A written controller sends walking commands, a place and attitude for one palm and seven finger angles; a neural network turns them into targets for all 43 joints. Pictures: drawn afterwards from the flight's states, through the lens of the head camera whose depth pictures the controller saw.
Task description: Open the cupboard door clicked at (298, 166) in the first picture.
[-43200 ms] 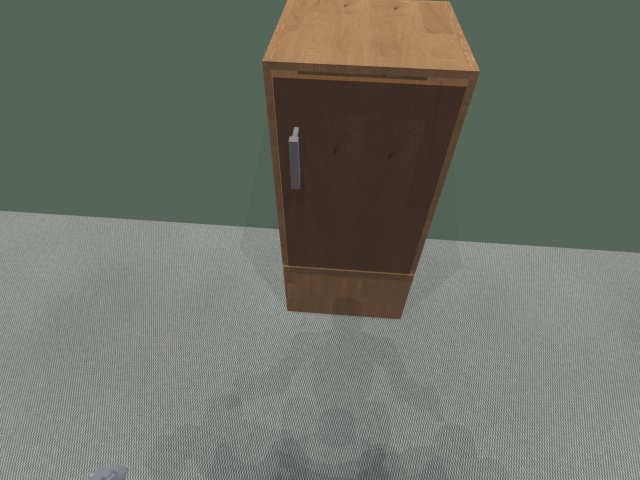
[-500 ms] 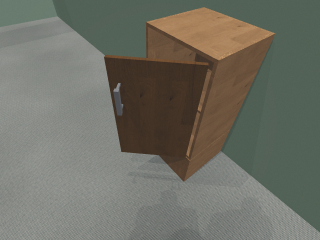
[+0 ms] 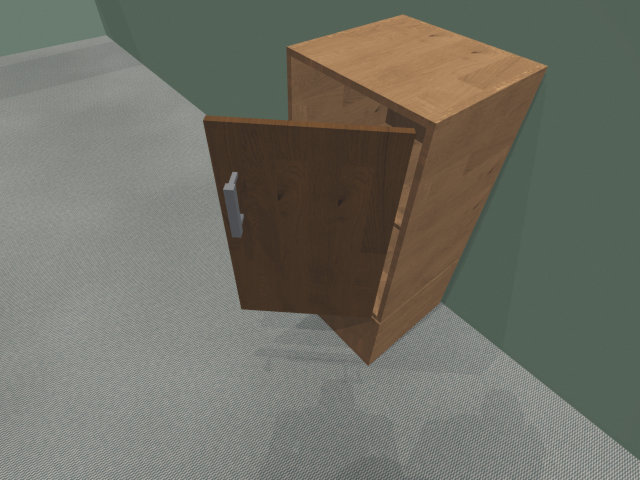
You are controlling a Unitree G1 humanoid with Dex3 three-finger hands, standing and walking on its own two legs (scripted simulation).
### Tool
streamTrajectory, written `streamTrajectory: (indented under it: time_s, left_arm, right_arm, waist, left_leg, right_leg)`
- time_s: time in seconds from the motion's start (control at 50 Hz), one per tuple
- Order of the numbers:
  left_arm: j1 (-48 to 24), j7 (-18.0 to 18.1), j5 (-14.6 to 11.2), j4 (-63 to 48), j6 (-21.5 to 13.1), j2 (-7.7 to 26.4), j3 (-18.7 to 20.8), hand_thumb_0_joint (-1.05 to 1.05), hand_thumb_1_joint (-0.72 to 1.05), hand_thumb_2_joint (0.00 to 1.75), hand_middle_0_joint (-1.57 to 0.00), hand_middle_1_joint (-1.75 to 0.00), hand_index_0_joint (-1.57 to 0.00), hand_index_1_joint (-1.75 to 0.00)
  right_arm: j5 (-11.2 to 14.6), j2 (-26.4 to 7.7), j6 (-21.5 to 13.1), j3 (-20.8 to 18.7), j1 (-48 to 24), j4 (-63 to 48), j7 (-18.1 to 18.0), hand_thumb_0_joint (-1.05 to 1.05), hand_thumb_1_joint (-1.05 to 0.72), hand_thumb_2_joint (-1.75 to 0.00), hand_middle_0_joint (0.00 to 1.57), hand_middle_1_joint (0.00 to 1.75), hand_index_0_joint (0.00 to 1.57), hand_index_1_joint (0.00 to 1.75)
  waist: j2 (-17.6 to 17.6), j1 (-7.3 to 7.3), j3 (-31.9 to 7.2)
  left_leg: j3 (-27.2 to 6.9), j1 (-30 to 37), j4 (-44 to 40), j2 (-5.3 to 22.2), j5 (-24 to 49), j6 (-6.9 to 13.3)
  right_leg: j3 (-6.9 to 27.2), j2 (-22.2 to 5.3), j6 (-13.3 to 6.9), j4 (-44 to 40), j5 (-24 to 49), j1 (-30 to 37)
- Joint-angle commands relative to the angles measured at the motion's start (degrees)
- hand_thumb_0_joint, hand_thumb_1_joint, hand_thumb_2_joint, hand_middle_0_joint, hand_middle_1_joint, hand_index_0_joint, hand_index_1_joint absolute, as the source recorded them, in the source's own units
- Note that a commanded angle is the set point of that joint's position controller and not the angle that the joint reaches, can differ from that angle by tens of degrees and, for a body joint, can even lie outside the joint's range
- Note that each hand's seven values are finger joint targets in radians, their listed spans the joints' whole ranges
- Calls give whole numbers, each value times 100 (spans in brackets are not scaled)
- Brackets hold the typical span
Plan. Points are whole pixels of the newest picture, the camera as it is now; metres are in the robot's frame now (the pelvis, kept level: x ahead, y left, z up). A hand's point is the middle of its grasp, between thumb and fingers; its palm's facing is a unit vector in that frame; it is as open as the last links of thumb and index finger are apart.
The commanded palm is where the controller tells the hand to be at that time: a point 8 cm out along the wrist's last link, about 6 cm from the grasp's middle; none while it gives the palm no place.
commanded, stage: look again from close up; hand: left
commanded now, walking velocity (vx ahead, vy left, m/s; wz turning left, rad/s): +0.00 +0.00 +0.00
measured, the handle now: (235, 205) +0.62 +0.20 -0.05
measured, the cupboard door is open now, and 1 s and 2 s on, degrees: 46 46 46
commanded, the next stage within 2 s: shuffle to correct the standing spot in 0.44 s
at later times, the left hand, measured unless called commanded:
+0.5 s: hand out of the picture +0.00 +0.15 -0.18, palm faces +0.03 -0.99 -0.15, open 7.4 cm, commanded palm none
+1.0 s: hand out of the picture +0.02 +0.15 -0.18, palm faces +0.04 -0.99 -0.14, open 7.4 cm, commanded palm none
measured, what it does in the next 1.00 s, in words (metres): shifts its weight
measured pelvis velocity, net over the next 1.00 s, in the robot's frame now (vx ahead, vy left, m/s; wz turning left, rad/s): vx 0.07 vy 0.01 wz -0.03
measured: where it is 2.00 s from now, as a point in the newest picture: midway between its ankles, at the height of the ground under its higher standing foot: outside the picture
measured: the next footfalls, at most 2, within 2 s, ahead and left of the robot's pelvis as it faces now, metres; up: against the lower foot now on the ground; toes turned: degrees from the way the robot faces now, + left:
none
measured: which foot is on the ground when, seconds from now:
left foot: down 0.00-1.00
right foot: down 0.00-1.00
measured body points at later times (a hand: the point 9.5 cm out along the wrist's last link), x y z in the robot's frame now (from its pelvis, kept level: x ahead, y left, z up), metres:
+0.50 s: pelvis +0.01 +0.00 +0.00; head +0.01 +0.01 +0.45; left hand +0.00 +0.20 -0.16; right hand +0.00 -0.21 -0.16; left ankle +0.02 +0.08 -0.74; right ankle +0.05 -0.14 -0.74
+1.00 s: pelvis +0.07 +0.01 -0.01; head +0.08 +0.02 +0.44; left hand +0.02 +0.20 -0.17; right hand +0.03 -0.21 -0.16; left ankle +0.02 +0.08 -0.74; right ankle +0.05 -0.14 -0.74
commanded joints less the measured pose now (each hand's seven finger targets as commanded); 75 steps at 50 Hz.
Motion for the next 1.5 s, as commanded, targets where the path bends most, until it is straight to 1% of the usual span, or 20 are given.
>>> streamTrajectory:
  time_s: [0.0, 0.52, 0.62, 0.68, 0.76, 0.82, 0.86, 0.92, 0.96, 1.02, 1.16, 1.2, 1.22, 1.24, 1.26, 1.3, 1.32, 1.36, 1.42, 1.48]
  left_arm:
    - [418, 35, -35, -131, -60, 422, 37, 0, 90, 90, -20, -30, -20, -30]
    - [425, 48, -49, 9, -61, 372, 7, 0, 90, 90, -20, -30, -20, -30]
    - [574, -22, 24, -19, -11, 388, 90, 0, 90, 90, -20, -30, -20, -30]
    - [743, -66, 34, -61, -17, 376, 147, 0, 90, 90, -20, -30, -20, -30]
    - [869, -87, 1, -92, -58, 397, 200, 0, 90, 90, -20, -30, -20, -30]
    - [909, -75, -16, -88, -74, 401, 230, 0, 90, 90, -20, -30, -20, -30]
    - [817, -40, -31, -38, -69, 285, 174, 0, 90, 90, -20, -30, -20, -30]
    - [842, 57, -53, 63, -57, 128, 87, 0, 90, 90, -20, -30, -20, -30]
    - [904, 114, -93, 122, -38, 267, 92, 0, 90, 90, -20, -30, -20, -30]
    - [671, 149, -90, -31, 31, 400, 144, 0, 90, 90, -20, -30, -20, -30]
    - [162, 97, -60, -374, 146, 345, 204, 0, 90, 90, -20, -30, -20, -30]
    - [193, 89, -47, -338, 128, 391, 183, 0, 90, 90, -20, -30, -20, -30]
    - [445, 263, -11, -182, 13, 937, 184, 0, 90, 90, -20, -30, -20, -30]
    - [267, 230, -50, -469, -65, 975, 210, 0, 90, 90, -20, -30, -20, -30]
    - [28, 196, -79, -517, -59, 888, 137, 0, 90, 90, -20, -30, -20, -30]
    - [-188, 107, -98, -603, -55, 781, 65, 0, 90, 90, -20, -30, -20, -30]
    - [-240, 81, -102, -593, -25, 782, 50, 0, 90, 90, -20, -30, -20, -30]
    - [-302, 41, -84, -565, 48, 750, 8, 0, 90, 90, -20, -30, -20, -30]
    - [-430, -24, -74, -562, 35, 852, -31, 0, 90, 90, -20, -30, -20, -30]
    - [-388, -60, -52, -595, 26, 920, -31, 0, 90, 90, -20, -30, -20, -30]
  right_arm:
    - [16, -547, -98, -87, 296, -101, -7, 0, -90, -90, 20, 30, 20, 30]
    - [29, -481, -118, -32, 374, 91, -43, 0, -90, -90, 20, 30, 20, 30]
    - [-27, -599, -36, -102, 465, 63, -2, 0, -90, -90, 20, 30, 20, 30]
    - [-36, -583, -31, -122, 478, -34, 9, 0, -90, -90, 20, 30, 20, 30]
    - [-29, -472, -103, -97, 590, -80, 1, 0, -90, -90, 20, 30, 20, 30]
    - [-11, -384, -163, -59, 703, -108, -24, 0, -90, -90, 20, 30, 20, 30]
    - [13, -366, -222, -4, 806, -7, -80, 0, -90, -90, 20, 30, 20, 30]
    - [36, -497, -249, -7, 955, 149, -213, 0, -90, -90, 20, 30, 20, 30]
    - [64, -523, -208, -22, 841, 121, -268, 0, -90, -90, 20, 30, 20, 30]
    - [67, -518, -120, -98, 790, 43, -282, 0, -90, -90, 20, 30, 20, 30]
    - [11, -568, -54, -199, 439, -92, -249, 0, -90, -90, 20, 30, 20, 30]
    - [10, -504, -53, -186, 332, -119, -214, 0, -90, -90, 20, 30, 20, 30]
    - [130, -916, -137, -198, -163, -657, -148, 0, -90, -90, 20, 30, 20, 30]
    - [38, -718, -150, -175, 203, -811, -69, 0, -90, -90, 20, 30, 20, 30]
    - [36, -642, -152, -131, 234, -794, -50, 0, -90, -90, 20, 30, 20, 30]
    - [-30, -639, -190, -62, 288, -806, -47, 0, -90, -90, 20, 30, 20, 30]
    - [-34, -684, -185, -52, 228, -832, -65, 0, -90, -90, 20, 30, 20, 30]
    - [-23, -796, -164, -39, 63, -926, -63, 0, -90, -90, 20, 30, 20, 30]
    - [-26, -881, -140, -12, -14, -961, -5, 0, -90, -90, 20, 30, 20, 30]
    - [-52, -916, -107, -17, -19, -924, 44, 0, -90, -90, 20, 30, 20, 30]
  waist:
    - [86, 16, 429]
    - [90, 22, 481]
    - [114, 67, 820]
    - [28, 109, 1012]
    - [-195, 101, 998]
    - [-335, 62, 876]
    - [65, -20, 605]
    - [443, 9, 301]
    - [303, 29, 207]
    - [208, -11, 187]
    - [473, 29, 212]
    - [266, 65, 187]
    - [-194, 168, -124]
    - [-257, 0, -544]
    - [-57, -49, -677]
    - [767, -33, -385]
    - [830, 3, -174]
    - [625, 66, 357]
    - [55, 36, 714]
    - [115, 21, 853]
  left_leg:
    - [-807, -447, -877, 733, -462, -77]
    - [-709, -167, -958, 761, -128, -107]
    - [-836, -579, -1057, 767, -2029, 24]
    - [-828, -739, -857, 736, -2179, 100]
    - [-615, -725, -335, 590, -1746, 86]
    - [-394, -595, 46, 502, -978, 55]
    - [-458, 30, -111, 696, 421, 46]
    - [-517, 648, 43, 1012, 4064, 50]
    - [-426, 777, 160, 922, 4569, -85]
    - [-395, 766, 120, 904, 4290, -131]
    - [-698, 626, -130, 1172, 3535, 172]
    - [-611, 315, -142, 988, 2536, 81]
    - [-347, 362, 1125, 1032, 3872, -196]
    - [-437, -22, 819, 668, 1927, -217]
    - [-434, 97, 370, 715, 1071, -179]
    - [-639, 148, 87, 864, 2049, -50]
    - [-761, 98, -55, 951, 2176, 11]
    - [-858, -249, -386, 990, 1267, 76]
    - [-859, -547, -728, 809, -460, 41]
    - [-819, -655, -920, 694, -1298, 27]
  right_leg:
    - [453, -384, -230, -440, -100, 141]
    - [439, -395, -219, -505, 162, 250]
    - [453, -247, -302, -358, -1592, -71]
    - [631, -259, -398, -370, -1937, -239]
    - [1033, -428, -592, -428, -2061, -268]
    - [1133, -531, -716, -315, -1430, -92]
    - [684, -350, -577, 184, 165, -112]
    - [223, -186, -307, 522, 1415, 206]
    - [283, -300, -283, 406, 2261, 447]
    - [311, -383, -260, 569, 2601, 410]
    - [240, -189, -207, 619, 711, 117]
    - [381, -292, -254, 381, 1294, 392]
    - [339, -542, -158, 242, 3258, 297]
    - [551, -665, -419, 620, 2921, 845]
    - [554, -688, -486, 737, 2151, 656]
    - [346, -348, -440, 780, 1136, 392]
    - [246, -215, -412, 714, 515, 290]
    - [204, -106, -357, 463, -357, 134]
    - [431, -184, -370, 69, -665, -13]
    - [563, -201, -394, -163, -1188, -216]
